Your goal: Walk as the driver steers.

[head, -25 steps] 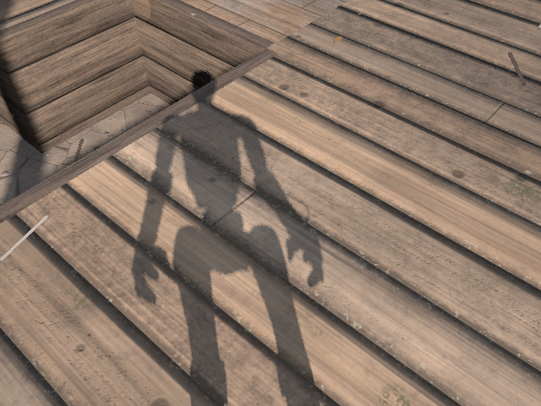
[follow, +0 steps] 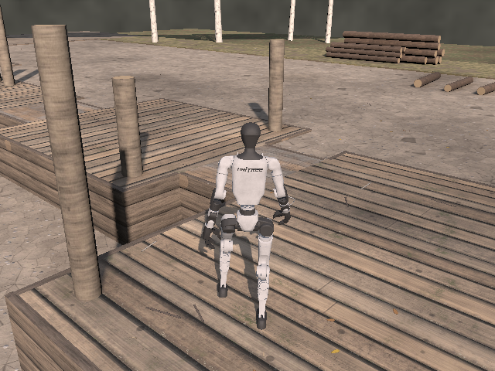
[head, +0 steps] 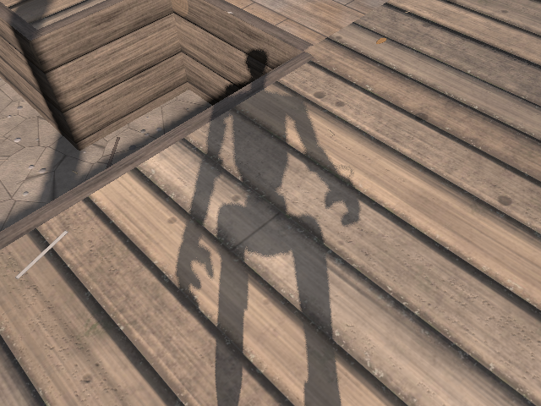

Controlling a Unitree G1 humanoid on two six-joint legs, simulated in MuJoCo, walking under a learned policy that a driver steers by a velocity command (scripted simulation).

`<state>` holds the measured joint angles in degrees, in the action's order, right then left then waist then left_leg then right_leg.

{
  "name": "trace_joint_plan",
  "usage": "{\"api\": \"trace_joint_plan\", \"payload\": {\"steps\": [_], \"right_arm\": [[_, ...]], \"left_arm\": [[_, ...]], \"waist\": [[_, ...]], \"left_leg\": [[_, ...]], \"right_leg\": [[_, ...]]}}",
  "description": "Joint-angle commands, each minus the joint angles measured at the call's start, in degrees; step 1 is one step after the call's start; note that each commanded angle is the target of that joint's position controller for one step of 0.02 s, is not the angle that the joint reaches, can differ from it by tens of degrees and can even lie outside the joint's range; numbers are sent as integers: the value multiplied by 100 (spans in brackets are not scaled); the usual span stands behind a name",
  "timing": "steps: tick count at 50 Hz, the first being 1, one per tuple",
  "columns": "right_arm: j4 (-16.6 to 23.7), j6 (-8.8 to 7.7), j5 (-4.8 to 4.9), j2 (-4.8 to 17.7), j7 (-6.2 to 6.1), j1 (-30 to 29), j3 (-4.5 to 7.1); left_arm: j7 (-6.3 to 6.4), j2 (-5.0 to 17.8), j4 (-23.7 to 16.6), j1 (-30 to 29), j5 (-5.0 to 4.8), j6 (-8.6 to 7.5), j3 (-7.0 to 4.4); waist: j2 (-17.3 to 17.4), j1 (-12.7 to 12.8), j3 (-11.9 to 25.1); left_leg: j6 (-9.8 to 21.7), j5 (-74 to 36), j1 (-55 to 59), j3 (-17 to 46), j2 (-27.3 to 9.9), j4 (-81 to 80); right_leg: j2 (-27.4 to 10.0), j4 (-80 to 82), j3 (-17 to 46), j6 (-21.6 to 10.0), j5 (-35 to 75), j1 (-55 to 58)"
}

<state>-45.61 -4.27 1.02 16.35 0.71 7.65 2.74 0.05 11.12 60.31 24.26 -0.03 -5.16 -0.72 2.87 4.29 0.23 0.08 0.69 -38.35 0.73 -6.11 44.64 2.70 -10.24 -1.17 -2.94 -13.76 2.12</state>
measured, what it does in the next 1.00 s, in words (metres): walks ahead, turning right: left foot, then right foot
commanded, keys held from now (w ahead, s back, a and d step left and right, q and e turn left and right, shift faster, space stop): w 0.40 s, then w+e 0.60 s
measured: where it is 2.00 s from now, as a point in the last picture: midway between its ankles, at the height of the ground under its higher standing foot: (378, 212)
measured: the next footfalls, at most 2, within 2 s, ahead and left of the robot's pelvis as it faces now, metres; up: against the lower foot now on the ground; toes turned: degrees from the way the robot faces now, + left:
left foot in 0.20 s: +0.31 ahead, +0.14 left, +0.00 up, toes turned +2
right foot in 0.76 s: +0.60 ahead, -0.10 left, +0.00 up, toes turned -10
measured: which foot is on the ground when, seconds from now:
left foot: up 0.00-0.18, down 0.20-0.76, up 0.78-1.00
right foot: down 0.00-0.20, up 0.22-0.74, down 0.76-1.00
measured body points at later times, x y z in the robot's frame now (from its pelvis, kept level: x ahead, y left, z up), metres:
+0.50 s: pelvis +0.29 +0.06 +0.00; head +0.30 +0.06 +0.45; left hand +0.43 +0.32 -0.12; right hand +0.30 -0.21 -0.13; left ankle +0.27 +0.14 -0.75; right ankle +0.42 -0.13 -0.67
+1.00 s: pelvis +0.58 -0.03 +0.00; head +0.61 -0.05 +0.45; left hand +0.72 +0.22 -0.11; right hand +0.67 -0.33 -0.11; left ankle +0.72 +0.13 -0.68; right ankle +0.56 -0.10 -0.75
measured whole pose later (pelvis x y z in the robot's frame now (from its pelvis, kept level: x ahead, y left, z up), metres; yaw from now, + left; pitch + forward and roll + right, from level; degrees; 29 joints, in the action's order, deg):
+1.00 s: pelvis +0.58 -0.03 +0.00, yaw -16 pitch +2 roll +0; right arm -45.2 -6.1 -0.8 17.4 0.1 6.1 2.3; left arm -0.6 15.1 44.4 18.0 -0.6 -3.6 -3.5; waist 1.7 1.9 -2.0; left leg -2.0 11.8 -36.4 4.6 -5.9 53.1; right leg 6.7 -18.8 4.0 -5.9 -8.6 -11.5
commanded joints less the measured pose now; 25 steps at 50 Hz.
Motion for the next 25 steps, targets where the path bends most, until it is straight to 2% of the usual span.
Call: {"api": "trace_joint_plan", "payload": {"steps": [1, 4, 6, 7, 8, 9, 10, 11, 12, 13, 14, 15, 16, 18, 21, 25], "right_arm": [[605, -97, 30, 79, 66, -1042, -60], [750, -125, 61, 148, 157, -1357, -68], [769, -156, 50, 279, 213, -1297, -32], [723, -163, 40, 398, 219, -1078, 16], [605, -159, 36, 563, 201, -617, 99], [307, -137, 55, 788, 157, 352, 235], [48, -104, 7, 1089, 92, 1440, 332], [-163, -83, -73, 1546, 121, 1907, 427], [-174, -72, -65, 964, 122, 1820, 263], [-123, -97, -51, 769, 111, 1214, 185], [-24, -125, -58, 652, 115, 682, 144], [-3, -156, -99, 515, 141, 390, 108], [-23, -193, -156, 400, 159, 255, 73], [-138, -233, -130, 335, 187, 287, 60], [-331, -254, -137, 549, 102, 542, 106], [-480, -218, -145, 700, -32, 783, 128]], "left_arm": [[80, 1101, -197, 208, -43, -34, -186], [92, 1131, -128, 338, -103, 16, -218], [101, 1209, -146, 270, -104, 71, -270], [103, 1287, -188, 186, -82, 102, -301], [103, 1365, -226, 111, -47, 146, -332], [99, 1313, -274, 41, 3, 204, -313], [96, 1151, -417, 63, 87, 213, -232], [-1, 214, -450, 946, 63, 87, 24], [-47, 700, -340, 674, -74, -90, -80], [-66, 1161, -610, -14, -256, -188, -219], [-24, 1176, -721, -403, -264, -229, -221], [28, 1118, -751, -561, -194, -209, -253], [53, 992, -738, -428, -138, -137, -263], [67, 751, -723, -277, -100, 3, -241], [89, 783, -973, -775, -52, 101, -260], [3, 719, -1234, -1520, -63, 46, -227]], "waist": [[-718, 94, -744], [-714, 28, -861], [-734, -152, -721], [-819, -318, -505], [-946, -586, -126], [-915, -1069, 474], [-550, -1454, 1277], [1198, -989, 2308], [880, -1144, 2223], [622, -1004, 1089], [72, -818, 550], [-150, -634, 197], [26, -424, 137], [124, -277, 64], [50, -292, -241], [-21, -530, -360]], "left_leg": [[-37, -562, 21, -270, 221, -902], [147, -472, 30, -136, 253, -1343], [326, -139, 239, -129, 318, -1505], [421, 73, 642, -215, 450, -1504], [539, 264, 1328, -359, 646, -1449], [708, 246, 2568, -500, 813, -1505], [1024, 318, 4503, 421, -5, -1240], [2029, 1939, 6545, 3373, -1488, -1932], [1923, 2517, 6295, 4371, -1536, -2828], [1592, 2347, 5363, 3432, -1366, -2944], [1451, 1684, 4377, 2636, -1164, -3099], [1364, 1022, 3606, 2017, -930, -3263], [1285, 691, 3139, 1572, -712, -3430], [1354, 407, 2715, 1170, -557, -3686], [1436, 163, 2609, 779, -564, -3935], [1188, -90, 2848, 125, -437, -4025]], "right_leg": [[-1301, 603, 622, -694, 1505, -533], [-1579, 441, 593, -675, 1756, -30], [-1731, 92, 550, -583, 2444, 376], [-1746, -238, 515, -524, 3334, 502], [-1698, -830, 453, -464, 4446, 556], [-1442, -1957, 262, -328, 5060, 301], [-1195, -3612, 178, -184, 3746, -1009], [0, -5896, 170, 189, -330, -3269], [-26, -6625, 986, 80, -1794, -3871], [-358, -6829, 834, -17, -1419, -4344], [-679, -6582, 673, -36, -825, -4175], [-882, -6235, 585, -2, -446, -3939], [-1062, -5980, 629, 15, -193, -3534], [-1132, -5691, 558, 86, -67, -3265], [-1234, -4974, 500, 257, 477, -3809], [-1103, -3476, 393, 270, 1821, -3939]]}}
Velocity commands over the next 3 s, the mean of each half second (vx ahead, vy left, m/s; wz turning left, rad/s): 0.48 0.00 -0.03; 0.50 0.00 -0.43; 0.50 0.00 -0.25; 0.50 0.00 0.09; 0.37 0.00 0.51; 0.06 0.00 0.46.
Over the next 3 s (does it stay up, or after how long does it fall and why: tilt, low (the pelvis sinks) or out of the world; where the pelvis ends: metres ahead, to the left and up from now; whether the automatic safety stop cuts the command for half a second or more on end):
stays up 1.43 -0.28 -0.01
